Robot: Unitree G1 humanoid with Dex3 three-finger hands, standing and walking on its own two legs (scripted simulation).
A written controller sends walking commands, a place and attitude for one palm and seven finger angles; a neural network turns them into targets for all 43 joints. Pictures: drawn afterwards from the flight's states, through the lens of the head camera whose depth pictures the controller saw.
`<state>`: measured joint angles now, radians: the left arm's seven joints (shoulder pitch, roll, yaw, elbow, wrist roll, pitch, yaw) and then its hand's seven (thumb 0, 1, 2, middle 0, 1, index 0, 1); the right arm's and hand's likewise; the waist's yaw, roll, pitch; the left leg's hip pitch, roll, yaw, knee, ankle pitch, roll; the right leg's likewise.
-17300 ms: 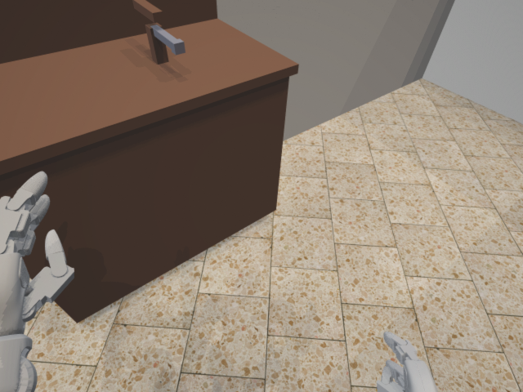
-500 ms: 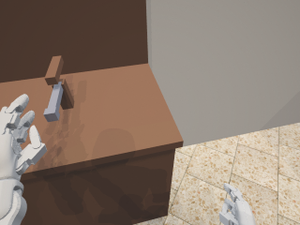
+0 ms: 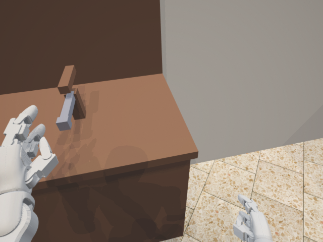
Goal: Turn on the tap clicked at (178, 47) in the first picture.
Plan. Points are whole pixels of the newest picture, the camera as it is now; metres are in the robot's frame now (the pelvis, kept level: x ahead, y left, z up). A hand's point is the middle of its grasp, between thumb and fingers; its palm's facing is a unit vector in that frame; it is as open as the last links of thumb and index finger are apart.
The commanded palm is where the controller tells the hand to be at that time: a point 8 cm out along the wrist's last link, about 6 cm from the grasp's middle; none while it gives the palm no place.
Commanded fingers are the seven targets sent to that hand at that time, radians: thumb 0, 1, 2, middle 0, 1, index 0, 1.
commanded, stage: turn the palm inward beside the body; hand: left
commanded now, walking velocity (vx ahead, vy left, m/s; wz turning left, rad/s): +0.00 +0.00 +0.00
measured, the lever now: (64, 123) +0.34 +0.32 +0.15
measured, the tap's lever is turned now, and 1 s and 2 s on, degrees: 0 0 0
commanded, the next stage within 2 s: reach beside the lever's end, fingers flat in 0.60 s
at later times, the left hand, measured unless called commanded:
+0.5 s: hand (62, 161) +0.18 +0.21 +0.20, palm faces +0.52 -0.85 -0.11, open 7.4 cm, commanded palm +0.13 +0.25 +0.21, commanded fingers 0.00 0.90 0.90 -0.20 -0.30 -0.20 -0.30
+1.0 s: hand (56, 155) +0.20 +0.24 +0.19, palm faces +0.54 -0.83 -0.11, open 7.4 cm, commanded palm +0.15 +0.28 +0.20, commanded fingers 0.00 0.90 0.90 -0.20 -0.30 -0.20 -0.30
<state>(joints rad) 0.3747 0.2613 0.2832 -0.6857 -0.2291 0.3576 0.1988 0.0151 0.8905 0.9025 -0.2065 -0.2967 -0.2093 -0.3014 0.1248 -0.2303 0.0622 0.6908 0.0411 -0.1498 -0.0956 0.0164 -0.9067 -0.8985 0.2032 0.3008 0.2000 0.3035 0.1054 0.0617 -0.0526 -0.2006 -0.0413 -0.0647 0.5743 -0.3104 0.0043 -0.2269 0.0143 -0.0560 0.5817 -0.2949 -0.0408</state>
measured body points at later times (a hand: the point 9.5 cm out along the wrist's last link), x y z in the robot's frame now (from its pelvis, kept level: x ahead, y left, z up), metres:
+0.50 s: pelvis +0.00 -0.02 +0.00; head -0.05 -0.06 +0.45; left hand +0.15 +0.25 +0.21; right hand +0.23 -0.22 -0.07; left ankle +0.00 +0.12 -0.73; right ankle +0.02 -0.09 -0.73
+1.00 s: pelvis +0.00 -0.01 +0.00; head -0.03 -0.05 +0.45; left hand +0.17 +0.28 +0.20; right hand +0.23 -0.22 -0.07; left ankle +0.00 +0.12 -0.73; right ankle +0.02 -0.09 -0.73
